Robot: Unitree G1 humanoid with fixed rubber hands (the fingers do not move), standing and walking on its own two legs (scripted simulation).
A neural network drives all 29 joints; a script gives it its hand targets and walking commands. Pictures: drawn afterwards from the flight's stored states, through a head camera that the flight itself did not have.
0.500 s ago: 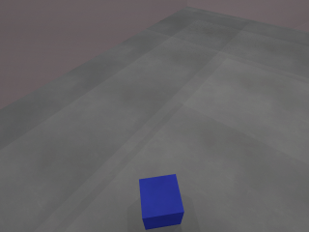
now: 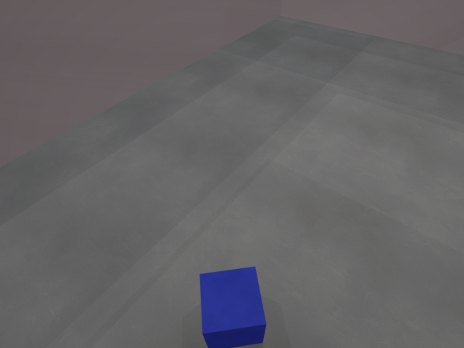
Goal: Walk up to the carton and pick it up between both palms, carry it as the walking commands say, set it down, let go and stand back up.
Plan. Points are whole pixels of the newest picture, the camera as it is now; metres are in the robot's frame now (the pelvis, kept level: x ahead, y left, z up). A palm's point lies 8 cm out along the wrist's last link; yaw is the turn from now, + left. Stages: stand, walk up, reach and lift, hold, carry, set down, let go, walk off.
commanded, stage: walk up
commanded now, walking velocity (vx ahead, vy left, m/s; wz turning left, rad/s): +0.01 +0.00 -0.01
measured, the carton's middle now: (232, 309) +0.41 +0.03 -0.65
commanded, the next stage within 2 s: stand in 0.36 s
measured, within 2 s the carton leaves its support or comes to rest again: neither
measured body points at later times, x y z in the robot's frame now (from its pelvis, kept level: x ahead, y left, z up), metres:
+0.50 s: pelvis +0.01 -0.02 +0.00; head +0.03 -0.02 +0.45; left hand -0.03 +0.19 -0.16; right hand -0.02 -0.22 -0.17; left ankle +0.01 +0.14 -0.74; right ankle -0.06 -0.07 -0.74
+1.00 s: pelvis -0.01 +0.00 -0.02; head +0.07 +0.00 +0.42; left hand +0.18 +0.22 -0.15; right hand +0.18 -0.23 -0.15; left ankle +0.01 +0.14 -0.74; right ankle -0.06 -0.07 -0.74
